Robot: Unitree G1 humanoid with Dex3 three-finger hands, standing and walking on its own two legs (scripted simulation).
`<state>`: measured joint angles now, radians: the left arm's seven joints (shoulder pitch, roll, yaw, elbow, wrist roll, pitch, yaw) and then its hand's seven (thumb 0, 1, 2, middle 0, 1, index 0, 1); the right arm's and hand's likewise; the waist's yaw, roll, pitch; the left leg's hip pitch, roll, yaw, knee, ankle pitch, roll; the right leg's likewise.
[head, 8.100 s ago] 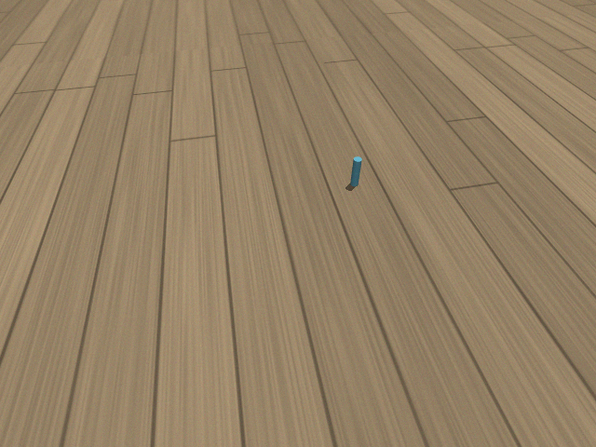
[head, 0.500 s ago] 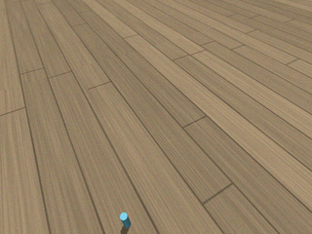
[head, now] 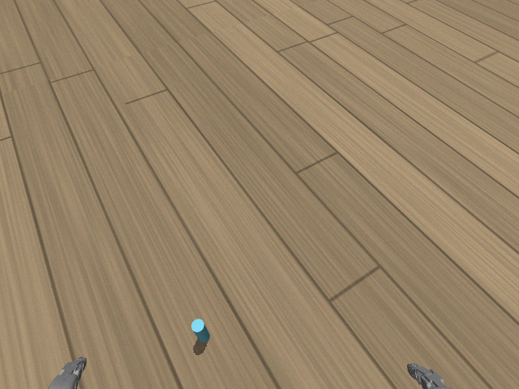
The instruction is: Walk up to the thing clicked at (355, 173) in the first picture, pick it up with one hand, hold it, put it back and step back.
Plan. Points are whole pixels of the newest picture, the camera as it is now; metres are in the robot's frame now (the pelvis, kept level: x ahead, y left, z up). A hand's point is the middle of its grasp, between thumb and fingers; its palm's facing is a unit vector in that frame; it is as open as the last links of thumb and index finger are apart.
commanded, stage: go down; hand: left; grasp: from the side
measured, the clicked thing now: (201, 331) +0.38 +0.19 -0.66
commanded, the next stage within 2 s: none
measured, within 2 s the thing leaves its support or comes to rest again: neither
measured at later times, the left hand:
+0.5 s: hand out of the picture +0.14 +0.27 -0.17, palm faces +0.06 -0.95 -0.32, open 17.3 cm
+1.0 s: hand (104, 359) +0.24 +0.32 -0.26, palm faces +0.09 -0.97 -0.22, open 17.2 cm
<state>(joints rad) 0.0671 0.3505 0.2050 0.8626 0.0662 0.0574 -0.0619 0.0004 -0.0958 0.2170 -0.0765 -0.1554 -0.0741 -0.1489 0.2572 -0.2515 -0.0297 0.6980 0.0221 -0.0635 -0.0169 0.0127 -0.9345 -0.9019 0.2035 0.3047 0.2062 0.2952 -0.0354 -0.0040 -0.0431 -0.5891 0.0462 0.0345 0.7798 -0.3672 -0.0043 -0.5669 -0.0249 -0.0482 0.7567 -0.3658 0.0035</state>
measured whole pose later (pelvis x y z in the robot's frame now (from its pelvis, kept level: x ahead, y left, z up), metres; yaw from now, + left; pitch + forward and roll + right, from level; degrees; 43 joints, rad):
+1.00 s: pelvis -0.05 +0.00 -0.19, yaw -1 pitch +30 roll -3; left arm -0.12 0.53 0.50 0.72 -0.11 -0.22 -0.39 -0.01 -0.49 0.10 -0.07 -0.11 -0.06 -0.11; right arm 0.14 -0.29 0.00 0.61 0.00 -0.19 -0.04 0.01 -0.91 -0.90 0.20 0.30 0.21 0.30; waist -0.04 -0.01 -0.17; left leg -1.57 0.06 -0.03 1.69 -0.64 0.00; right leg -1.53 -0.04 -0.07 1.66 -0.65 -0.01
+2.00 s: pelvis -0.09 +0.00 -0.33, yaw -4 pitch +33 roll -6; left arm -0.52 0.82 0.74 1.03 -0.19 -0.38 -0.72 -0.01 -0.52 0.08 -0.05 -0.06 -0.03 -0.07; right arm 0.11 -0.36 0.08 0.71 -0.04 -0.19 -0.03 0.01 -0.92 -0.91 0.21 0.30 0.21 0.29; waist -0.07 -0.02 -0.11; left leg -2.07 0.06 -0.09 2.17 -0.67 0.01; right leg -2.00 -0.04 -0.09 2.11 -0.67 -0.01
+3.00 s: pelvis -0.09 +0.01 -0.40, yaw -8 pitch +28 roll -9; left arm -0.66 0.87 0.74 1.28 -0.27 -0.63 -0.76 -0.01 -0.54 0.05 -0.07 -0.07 -0.04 -0.09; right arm 0.03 -0.38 0.20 0.67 -0.10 -0.21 0.02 0.01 -0.91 -0.90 0.20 0.31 0.21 0.30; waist -0.15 -0.11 0.02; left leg -2.22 0.07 -0.16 2.41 -0.69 0.01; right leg -2.13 -0.02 -0.13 2.30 -0.66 0.00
